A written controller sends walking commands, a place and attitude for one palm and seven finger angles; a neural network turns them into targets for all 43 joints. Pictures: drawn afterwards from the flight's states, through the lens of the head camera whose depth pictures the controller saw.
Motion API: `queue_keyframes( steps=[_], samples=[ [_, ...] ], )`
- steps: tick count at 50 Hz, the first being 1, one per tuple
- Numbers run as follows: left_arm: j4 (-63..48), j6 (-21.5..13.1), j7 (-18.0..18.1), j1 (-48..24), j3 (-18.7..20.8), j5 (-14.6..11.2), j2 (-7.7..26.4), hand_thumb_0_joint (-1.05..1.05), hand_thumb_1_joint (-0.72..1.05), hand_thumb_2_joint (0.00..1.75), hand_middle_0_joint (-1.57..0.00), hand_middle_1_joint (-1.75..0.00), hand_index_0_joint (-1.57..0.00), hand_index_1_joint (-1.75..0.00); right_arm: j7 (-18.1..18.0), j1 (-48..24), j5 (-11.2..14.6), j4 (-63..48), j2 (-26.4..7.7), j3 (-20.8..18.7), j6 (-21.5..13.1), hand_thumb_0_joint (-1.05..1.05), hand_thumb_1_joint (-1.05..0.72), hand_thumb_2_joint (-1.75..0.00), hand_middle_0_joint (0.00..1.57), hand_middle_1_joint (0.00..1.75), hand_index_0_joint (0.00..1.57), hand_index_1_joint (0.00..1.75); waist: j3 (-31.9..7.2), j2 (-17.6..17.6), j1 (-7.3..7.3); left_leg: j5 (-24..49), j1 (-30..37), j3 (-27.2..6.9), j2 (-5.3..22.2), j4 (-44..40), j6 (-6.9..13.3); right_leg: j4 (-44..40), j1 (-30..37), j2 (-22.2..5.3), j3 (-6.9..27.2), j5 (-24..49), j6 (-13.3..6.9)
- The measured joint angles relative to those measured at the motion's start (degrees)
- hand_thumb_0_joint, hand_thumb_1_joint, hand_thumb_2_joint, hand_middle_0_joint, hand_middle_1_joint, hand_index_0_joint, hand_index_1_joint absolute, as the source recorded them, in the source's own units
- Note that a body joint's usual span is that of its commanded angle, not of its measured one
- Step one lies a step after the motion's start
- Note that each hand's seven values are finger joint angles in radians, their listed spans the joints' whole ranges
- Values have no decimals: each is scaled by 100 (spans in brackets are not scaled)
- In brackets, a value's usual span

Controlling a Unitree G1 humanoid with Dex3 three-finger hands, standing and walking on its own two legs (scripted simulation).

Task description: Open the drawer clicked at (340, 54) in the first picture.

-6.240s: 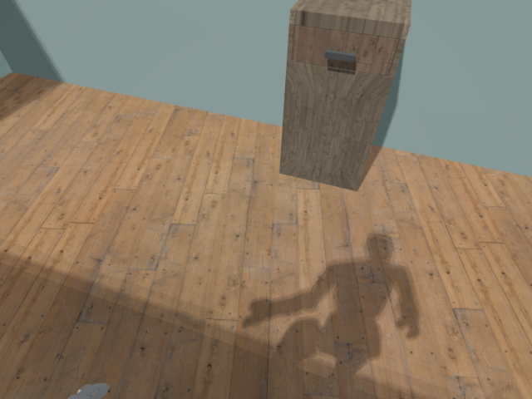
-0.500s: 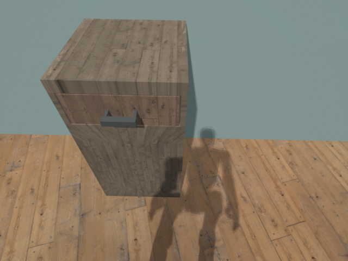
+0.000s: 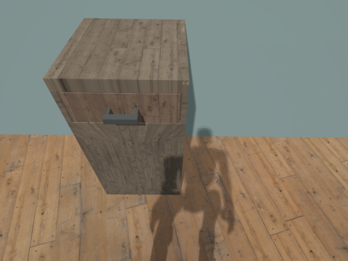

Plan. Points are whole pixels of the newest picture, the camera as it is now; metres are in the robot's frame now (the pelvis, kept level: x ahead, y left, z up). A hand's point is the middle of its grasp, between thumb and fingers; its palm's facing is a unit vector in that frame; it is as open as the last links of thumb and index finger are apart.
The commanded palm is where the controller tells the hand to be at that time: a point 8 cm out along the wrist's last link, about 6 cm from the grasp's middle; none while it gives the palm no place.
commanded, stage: look again from close up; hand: left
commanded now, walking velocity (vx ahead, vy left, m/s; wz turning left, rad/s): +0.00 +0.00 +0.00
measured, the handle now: (121, 115) +0.56 +0.21 -0.04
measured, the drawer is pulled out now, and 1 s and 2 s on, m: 0.00 0.00 0.00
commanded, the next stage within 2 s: raise the hand with hooked fingers in 0.40 s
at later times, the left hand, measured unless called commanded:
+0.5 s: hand out of the picture +0.03 +0.20 -0.18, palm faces +0.02 -0.98 -0.19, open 7.3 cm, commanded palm +0.11 +0.24 -0.07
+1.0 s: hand (87, 260) +0.14 +0.21 -0.08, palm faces -0.13 -0.13 -0.98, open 9.0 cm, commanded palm +0.17 +0.23 +0.00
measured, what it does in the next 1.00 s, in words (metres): stands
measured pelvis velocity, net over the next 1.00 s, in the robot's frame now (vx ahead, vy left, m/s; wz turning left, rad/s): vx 0.01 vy -0.03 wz -0.01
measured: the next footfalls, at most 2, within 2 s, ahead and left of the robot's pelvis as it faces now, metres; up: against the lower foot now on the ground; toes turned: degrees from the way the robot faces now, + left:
none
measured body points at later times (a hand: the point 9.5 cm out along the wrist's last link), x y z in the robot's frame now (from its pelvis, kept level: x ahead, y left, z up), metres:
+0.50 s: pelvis +0.02 +0.02 +0.00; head +0.03 +0.02 +0.45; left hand +0.03 +0.25 -0.16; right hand +0.02 -0.20 -0.16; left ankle +0.01 +0.13 -0.74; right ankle +0.00 -0.11 -0.74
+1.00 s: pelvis +0.01 -0.03 -0.05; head +0.06 -0.04 +0.40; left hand +0.14 +0.21 -0.03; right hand +0.27 -0.25 -0.11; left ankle +0.01 +0.13 -0.74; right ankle +0.00 -0.11 -0.74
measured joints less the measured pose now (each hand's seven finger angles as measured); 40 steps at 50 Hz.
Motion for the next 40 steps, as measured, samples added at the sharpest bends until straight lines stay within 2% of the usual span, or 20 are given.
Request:
queue_keyframes(
  steps=[3,12,26,27,28,30,31,32,34,36,38,40],
  samples=[
    [-42,1,-20,24,-9,-6,15,0,91,90,-20,-30,-20,-30,6,79,-22,-159,-39,22,-76,0,-91,-90,20,30,20,30,-40,18,-54,-130,-78,1,-85,195,76,263,-99,-92,4,-172,52],
    [-245,33,-32,-103,26,-26,179,0,91,90,-20,-30,-20,-30,-37,187,-24,-183,-48,119,-140,1,-93,-90,20,30,20,30,-163,-46,3,-213,104,102,-274,147,218,408,-20,-285,101,-330,195],
    [-222,47,-12,-172,12,-15,159,0,91,90,-20,-30,-20,-30,-39,67,10,-92,-67,142,-154,1,-92,-90,20,30,20,30,-72,-118,27,-159,203,120,-308,-78,233,205,71,-313,112,-296,234],
    [-1094,447,35,92,-54,227,193,0,92,90,-20,-30,-20,-30,-69,135,72,-299,-102,160,-182,1,-92,-90,20,30,20,30,-42,-126,70,-192,165,146,-293,-22,229,256,16,-300,138,-303,222],
    [-2143,606,140,410,-126,481,293,1,92,90,-21,-31,-20,-30,-151,244,119,-526,-133,166,-417,1,-93,-90,20,30,20,30,-19,-167,150,-200,165,205,-305,-26,224,386,-73,-311,197,-343,154],
    [-3780,558,533,802,-218,685,520,2,92,90,-21,-31,-21,-31,-303,353,219,-805,-195,100,-995,2,-93,-90,20,30,20,30,-139,-216,204,-202,58,259,-374,1,205,690,-314,-385,246,-494,43],
    [-4396,611,710,848,-261,821,602,2,91,89,-21,-32,-21,-31,-345,338,260,-965,-245,60,-1168,2,-93,-90,20,30,20,30,-203,-190,180,-214,-23,248,-402,61,204,792,-400,-419,239,-562,68],
    [-4892,638,853,816,-296,1063,664,2,90,89,-21,-32,-21,-32,-363,274,257,-1131,-318,31,-1288,2,-93,-90,20,30,20,30,-271,-120,140,-241,-133,222,-405,158,206,864,-486,-429,215,-594,109],
    [-5566,589,1136,619,-338,1794,780,2,87,88,-21,-34,-21,-34,-339,30,164,-1498,-477,-10,-1363,2,-92,-90,20,30,20,30,-440,45,36,-315,-442,183,-376,405,206,1027,-745,-411,181,-626,146],
    [-5945,516,1402,391,-319,2690,877,2,84,86,-21,-36,-21,-36,-239,-276,37,-1921,-565,-74,-1258,1,-92,-90,20,30,20,30,-627,140,-18,-390,-778,209,-330,644,185,1264,-1101,-376,215,-682,127],
    [-6135,439,1637,300,-286,3600,909,1,80,85,-21,-38,-20,-38,-95,-599,-80,-2334,-577,-144,-1011,1,-92,-90,20,30,20,30,-775,150,10,-467,-1066,291,-257,851,144,1509,-1454,-308,306,-745,86],
    [-6212,331,1769,381,-303,4390,880,1,76,83,-21,-41,-21,-40,67,-881,-138,-2686,-559,-202,-693,1,-91,-90,20,30,20,30,-859,71,123,-533,-1281,397,-178,1003,96,1726,-1756,-230,417,-797,44]
  ],
)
